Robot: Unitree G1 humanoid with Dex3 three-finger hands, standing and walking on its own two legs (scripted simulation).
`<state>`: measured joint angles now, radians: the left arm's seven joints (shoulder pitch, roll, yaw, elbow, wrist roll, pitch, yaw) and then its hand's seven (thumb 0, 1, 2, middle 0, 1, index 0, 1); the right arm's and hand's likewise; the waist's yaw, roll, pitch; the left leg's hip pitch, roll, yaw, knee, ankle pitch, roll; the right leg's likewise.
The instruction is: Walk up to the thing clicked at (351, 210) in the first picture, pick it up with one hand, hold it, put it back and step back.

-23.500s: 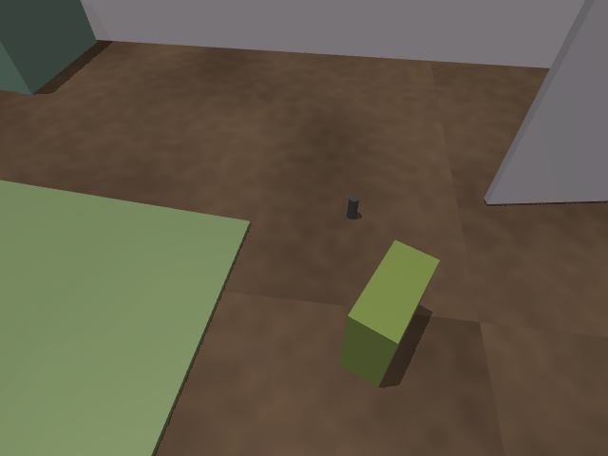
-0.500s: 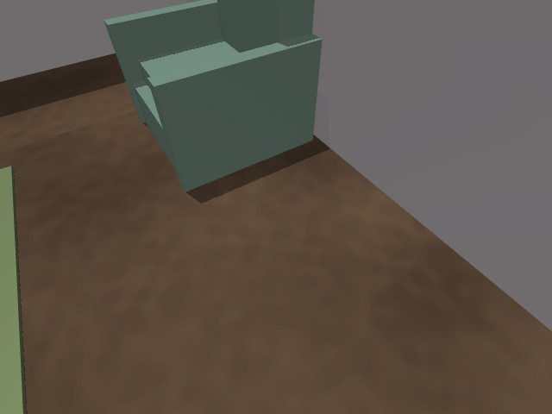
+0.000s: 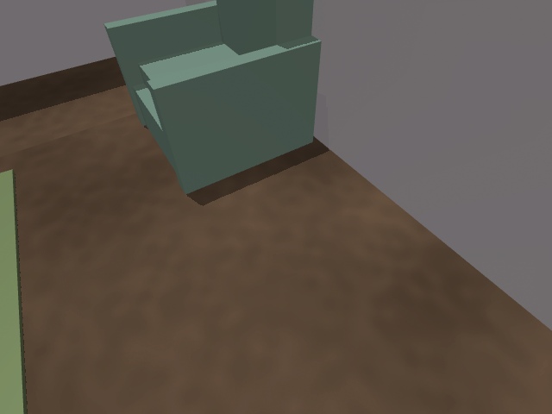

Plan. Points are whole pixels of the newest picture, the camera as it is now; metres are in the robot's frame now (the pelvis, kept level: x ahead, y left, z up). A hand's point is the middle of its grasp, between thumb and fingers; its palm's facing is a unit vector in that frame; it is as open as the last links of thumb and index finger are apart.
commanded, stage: stand
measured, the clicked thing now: out of the picture -0.93 -0.03 -0.73
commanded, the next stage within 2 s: walk up in 0.30 s
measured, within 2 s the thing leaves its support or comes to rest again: neither
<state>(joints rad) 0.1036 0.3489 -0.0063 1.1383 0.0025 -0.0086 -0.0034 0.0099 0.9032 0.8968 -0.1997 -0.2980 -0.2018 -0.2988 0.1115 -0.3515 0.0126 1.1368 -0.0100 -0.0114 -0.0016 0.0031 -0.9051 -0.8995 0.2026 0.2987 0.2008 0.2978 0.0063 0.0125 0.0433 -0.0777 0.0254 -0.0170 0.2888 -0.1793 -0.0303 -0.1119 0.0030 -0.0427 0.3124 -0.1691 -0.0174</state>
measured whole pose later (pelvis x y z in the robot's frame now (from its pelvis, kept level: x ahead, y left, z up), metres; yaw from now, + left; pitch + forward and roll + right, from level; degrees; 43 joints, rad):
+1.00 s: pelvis +0.18 +0.04 -0.01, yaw +6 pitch -2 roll +1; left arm 0.12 0.45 0.08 0.86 0.04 0.02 -0.09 0.01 0.91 0.90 -0.20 -0.30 -0.20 -0.30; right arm 0.44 -0.33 -0.03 0.92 -0.01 -0.04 0.03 0.00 -0.90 -0.90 0.21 0.30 0.20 0.30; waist -0.04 -0.07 0.10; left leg -0.07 -0.01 -0.05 0.37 -0.27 0.01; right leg -0.47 -0.05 0.09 0.79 -0.30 0.01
